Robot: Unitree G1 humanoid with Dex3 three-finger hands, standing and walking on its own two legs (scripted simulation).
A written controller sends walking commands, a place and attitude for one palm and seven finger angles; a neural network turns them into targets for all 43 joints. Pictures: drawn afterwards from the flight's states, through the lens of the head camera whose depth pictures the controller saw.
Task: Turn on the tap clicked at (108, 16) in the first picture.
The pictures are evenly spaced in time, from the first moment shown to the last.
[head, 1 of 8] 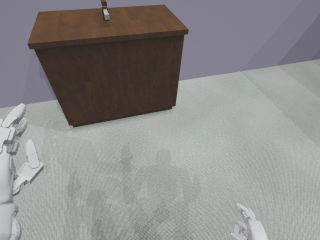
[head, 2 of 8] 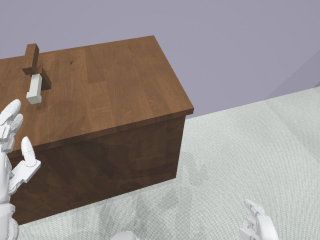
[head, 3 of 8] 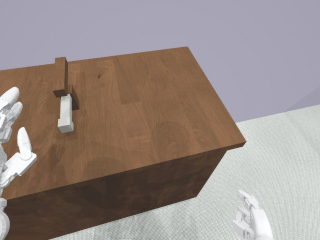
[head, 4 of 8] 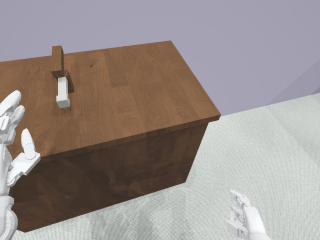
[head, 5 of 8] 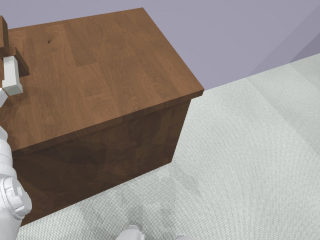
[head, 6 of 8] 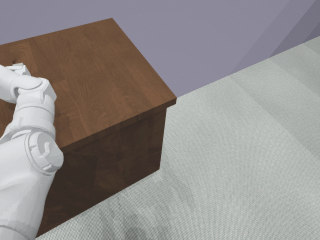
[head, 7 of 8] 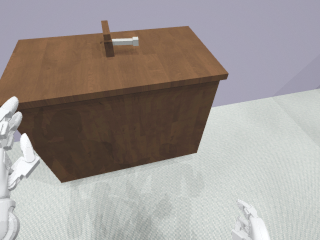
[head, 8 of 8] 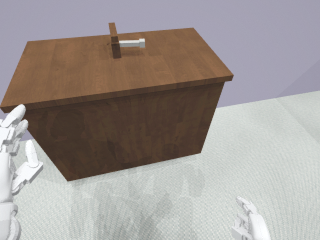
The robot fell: no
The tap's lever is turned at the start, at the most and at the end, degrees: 0 83 83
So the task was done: yes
